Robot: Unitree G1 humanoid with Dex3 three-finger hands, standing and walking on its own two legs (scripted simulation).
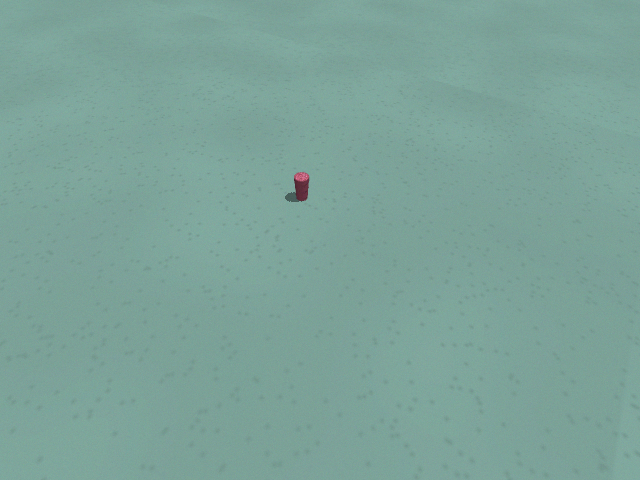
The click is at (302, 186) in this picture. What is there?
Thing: tapered cup
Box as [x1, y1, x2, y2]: [294, 172, 308, 200]
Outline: 299,172 294,175 296,197 299,200 304,200 307,197 308,175 306,173
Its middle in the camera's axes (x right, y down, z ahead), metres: -0.09 -0.26 +1.88
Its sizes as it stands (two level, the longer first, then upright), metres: 0.070 0.070 0.125
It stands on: the floor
